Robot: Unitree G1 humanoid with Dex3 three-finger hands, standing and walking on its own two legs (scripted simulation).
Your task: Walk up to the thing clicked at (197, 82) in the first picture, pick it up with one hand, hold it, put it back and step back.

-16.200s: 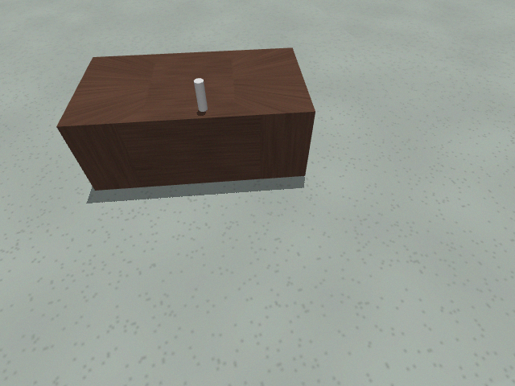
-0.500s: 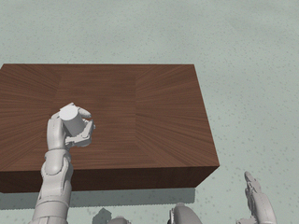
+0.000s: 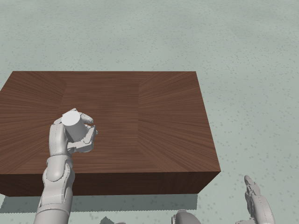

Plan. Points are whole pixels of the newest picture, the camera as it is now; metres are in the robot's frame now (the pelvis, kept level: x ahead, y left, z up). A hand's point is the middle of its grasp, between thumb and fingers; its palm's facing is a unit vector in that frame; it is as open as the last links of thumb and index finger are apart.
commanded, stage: hold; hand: left
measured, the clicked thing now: (79, 133) +0.34 +0.19 +0.05
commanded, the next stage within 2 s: none
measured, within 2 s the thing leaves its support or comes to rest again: neither
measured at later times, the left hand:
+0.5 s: hand (86, 136) +0.32 +0.17 +0.06, palm faces +0.14 -0.99 +0.01, open 5.2 cm
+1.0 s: hand (84, 134) +0.33 +0.17 +0.06, palm faces +0.15 -0.99 +0.01, open 5.2 cm
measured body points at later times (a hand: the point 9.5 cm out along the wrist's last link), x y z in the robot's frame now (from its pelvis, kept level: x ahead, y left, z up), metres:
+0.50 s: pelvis +0.00 +0.00 +0.01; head +0.04 +0.00 +0.46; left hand +0.31 +0.22 +0.07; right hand +0.15 -0.26 -0.04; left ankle -0.03 +0.11 -0.69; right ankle +0.05 -0.14 -0.69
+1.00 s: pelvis +0.00 +0.00 +0.01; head +0.04 +0.01 +0.46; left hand +0.32 +0.22 +0.06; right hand +0.16 -0.26 -0.04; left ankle -0.03 +0.11 -0.69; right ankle +0.05 -0.14 -0.69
